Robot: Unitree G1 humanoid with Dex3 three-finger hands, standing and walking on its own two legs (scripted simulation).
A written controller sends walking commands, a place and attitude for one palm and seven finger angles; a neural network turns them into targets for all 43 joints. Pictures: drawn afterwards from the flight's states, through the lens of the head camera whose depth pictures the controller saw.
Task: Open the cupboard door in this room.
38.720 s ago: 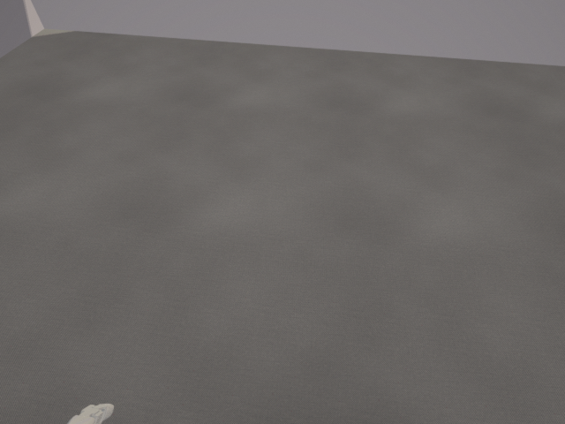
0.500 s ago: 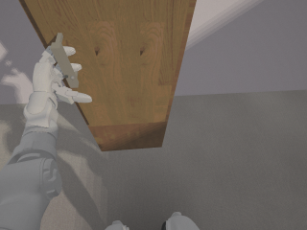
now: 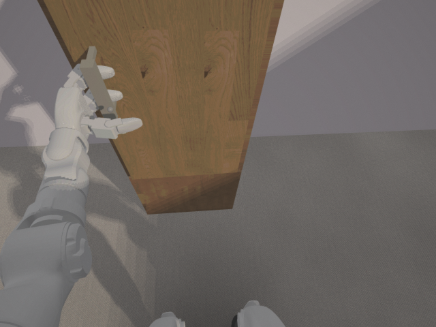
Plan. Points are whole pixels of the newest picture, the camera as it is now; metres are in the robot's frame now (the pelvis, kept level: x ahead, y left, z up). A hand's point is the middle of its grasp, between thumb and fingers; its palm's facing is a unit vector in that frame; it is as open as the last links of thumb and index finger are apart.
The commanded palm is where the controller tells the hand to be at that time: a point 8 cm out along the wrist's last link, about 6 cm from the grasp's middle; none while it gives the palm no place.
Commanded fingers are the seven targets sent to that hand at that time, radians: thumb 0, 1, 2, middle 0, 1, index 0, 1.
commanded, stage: close the thumb around the handle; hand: left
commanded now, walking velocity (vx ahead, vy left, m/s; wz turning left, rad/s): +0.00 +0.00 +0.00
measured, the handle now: (102, 87) +0.54 +0.20 +0.09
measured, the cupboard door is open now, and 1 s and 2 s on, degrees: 1 18 46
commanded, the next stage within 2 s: pull the door open along its arc in 0.42 s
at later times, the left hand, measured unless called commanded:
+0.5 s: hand (111, 108) +0.49 +0.17 +0.10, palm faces +0.03 -1.00 -0.01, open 5.7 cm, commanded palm +0.46 +0.22 +0.09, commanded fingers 0.00 0.90 0.90 -0.40 -1.35 -0.40 -1.35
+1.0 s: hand (122, 147) +0.40 +0.14 +0.10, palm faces +0.04 -1.00 +0.04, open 6.1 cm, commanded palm +0.34 +0.19 +0.09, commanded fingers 0.00 0.90 0.90 -0.40 -1.35 -0.40 -1.35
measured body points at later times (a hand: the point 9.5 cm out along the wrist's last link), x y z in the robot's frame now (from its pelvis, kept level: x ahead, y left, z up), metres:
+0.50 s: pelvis +0.01 +0.00 +0.00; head +0.10 +0.00 +0.44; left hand +0.48 +0.22 +0.10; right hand +0.02 -0.27 -0.12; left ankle -0.01 +0.11 -0.69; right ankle +0.03 -0.12 -0.69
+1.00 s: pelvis +0.02 -0.01 +0.02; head +0.07 -0.01 +0.46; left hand +0.39 +0.20 +0.10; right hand +0.12 -0.26 -0.10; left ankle -0.01 +0.11 -0.69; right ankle +0.03 -0.12 -0.69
